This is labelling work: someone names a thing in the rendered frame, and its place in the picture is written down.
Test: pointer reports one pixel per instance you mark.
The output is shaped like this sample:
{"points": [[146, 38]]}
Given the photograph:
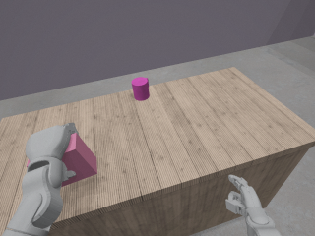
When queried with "right robot forearm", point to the right robot forearm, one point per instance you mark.
{"points": [[259, 223]]}

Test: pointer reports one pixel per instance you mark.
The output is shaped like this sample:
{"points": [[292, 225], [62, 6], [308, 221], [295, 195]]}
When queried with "robot left hand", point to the robot left hand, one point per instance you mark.
{"points": [[52, 142]]}

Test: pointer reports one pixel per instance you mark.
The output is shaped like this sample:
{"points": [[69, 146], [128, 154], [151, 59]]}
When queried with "table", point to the table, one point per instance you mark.
{"points": [[162, 163]]}

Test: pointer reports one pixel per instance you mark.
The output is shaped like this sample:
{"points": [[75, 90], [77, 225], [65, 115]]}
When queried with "sponge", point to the sponge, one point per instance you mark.
{"points": [[78, 158]]}

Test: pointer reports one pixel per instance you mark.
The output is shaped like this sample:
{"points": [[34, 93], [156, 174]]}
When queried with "robot right hand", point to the robot right hand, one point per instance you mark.
{"points": [[239, 203]]}

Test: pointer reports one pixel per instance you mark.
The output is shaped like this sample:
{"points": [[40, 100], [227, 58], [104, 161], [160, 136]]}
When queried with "left robot forearm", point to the left robot forearm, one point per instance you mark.
{"points": [[41, 202]]}

